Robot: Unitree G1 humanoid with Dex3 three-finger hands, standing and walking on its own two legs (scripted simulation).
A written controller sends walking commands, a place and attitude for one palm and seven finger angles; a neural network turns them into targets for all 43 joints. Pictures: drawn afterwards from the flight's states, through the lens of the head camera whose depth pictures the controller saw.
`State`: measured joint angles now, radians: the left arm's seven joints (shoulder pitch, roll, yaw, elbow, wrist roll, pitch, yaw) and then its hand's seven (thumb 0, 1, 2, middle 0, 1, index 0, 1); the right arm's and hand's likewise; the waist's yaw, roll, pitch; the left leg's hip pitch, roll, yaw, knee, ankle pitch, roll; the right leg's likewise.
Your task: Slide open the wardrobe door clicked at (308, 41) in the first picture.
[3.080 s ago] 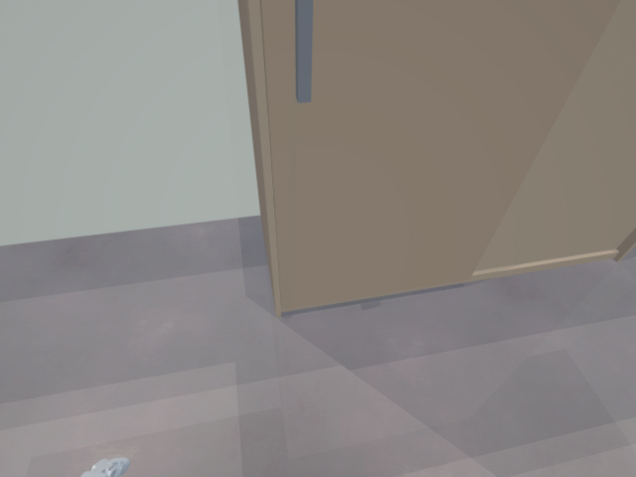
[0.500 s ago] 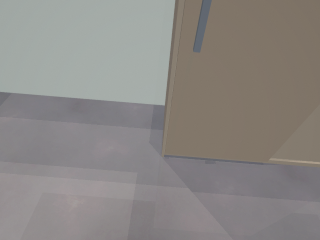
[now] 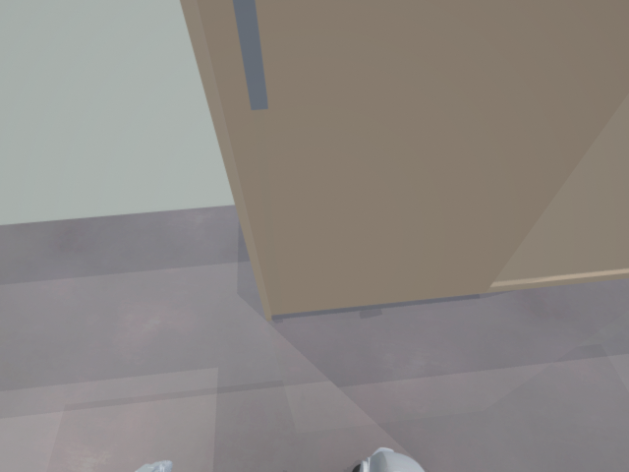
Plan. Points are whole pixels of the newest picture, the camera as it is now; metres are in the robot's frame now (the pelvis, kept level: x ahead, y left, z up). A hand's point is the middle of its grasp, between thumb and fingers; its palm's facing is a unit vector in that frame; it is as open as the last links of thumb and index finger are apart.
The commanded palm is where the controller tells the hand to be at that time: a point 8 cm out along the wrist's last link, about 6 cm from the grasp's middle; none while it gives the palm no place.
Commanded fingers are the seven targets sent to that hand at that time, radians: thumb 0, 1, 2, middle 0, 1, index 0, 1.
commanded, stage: take the last steps up to it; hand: left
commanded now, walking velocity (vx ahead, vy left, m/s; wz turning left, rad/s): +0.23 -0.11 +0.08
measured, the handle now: (250, 36) +0.62 +0.10 +0.22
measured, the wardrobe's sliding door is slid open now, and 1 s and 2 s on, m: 0.00 0.00 0.00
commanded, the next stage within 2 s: come to a stop and stand still in 0.16 s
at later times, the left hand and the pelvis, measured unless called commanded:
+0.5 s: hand out of the picture +0.12 +0.13 -0.16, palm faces +0.09 -0.99 -0.12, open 7.3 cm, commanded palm none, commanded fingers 0.00 0.90 0.90 -0.20 -0.30 -0.20 -0.30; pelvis +0.14 -0.02 +0.02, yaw +1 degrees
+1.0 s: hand out of the picture +0.11 +0.10 -0.13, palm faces +0.12 -0.96 -0.24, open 7.4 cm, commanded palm none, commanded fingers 0.00 0.90 0.90 -0.20 -0.30 -0.20 -0.30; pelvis +0.10 -0.09 +0.03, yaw +3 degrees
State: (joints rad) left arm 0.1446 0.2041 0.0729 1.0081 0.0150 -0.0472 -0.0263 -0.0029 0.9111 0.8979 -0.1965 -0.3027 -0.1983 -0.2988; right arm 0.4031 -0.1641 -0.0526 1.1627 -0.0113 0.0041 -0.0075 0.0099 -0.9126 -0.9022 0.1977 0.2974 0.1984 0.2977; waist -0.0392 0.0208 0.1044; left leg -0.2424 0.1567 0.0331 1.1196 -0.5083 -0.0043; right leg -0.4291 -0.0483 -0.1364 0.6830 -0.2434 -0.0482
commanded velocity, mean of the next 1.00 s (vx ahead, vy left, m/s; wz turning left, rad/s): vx -0.01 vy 0.06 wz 0.02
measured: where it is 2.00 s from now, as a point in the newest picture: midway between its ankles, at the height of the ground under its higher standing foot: outside the picture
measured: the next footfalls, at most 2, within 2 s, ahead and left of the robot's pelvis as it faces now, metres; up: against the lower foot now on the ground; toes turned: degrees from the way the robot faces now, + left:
left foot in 0.32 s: +0.22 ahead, +0.08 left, +0.00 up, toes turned +11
right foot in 0.72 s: +0.14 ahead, -0.15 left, +0.00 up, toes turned -2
